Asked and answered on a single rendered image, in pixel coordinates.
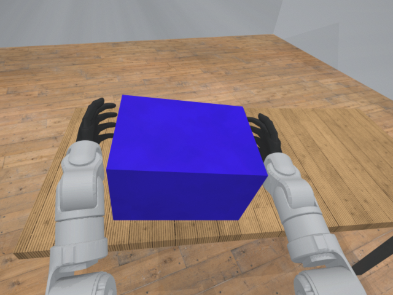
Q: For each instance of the robot left forearm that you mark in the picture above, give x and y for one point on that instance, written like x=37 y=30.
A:
x=79 y=211

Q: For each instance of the carton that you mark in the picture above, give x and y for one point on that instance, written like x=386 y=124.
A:
x=182 y=160

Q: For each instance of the right robot upper arm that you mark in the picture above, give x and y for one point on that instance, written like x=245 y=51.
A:
x=337 y=280

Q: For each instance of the robot right forearm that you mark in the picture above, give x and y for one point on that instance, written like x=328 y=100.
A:
x=309 y=239

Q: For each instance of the right robot hand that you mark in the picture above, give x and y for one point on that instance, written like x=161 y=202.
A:
x=268 y=140

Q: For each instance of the left robot hand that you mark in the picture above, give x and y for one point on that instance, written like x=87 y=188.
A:
x=90 y=128

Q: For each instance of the table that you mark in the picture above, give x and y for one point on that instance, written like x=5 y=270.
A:
x=345 y=157

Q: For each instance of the left robot upper arm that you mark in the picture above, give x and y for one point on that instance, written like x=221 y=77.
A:
x=96 y=283

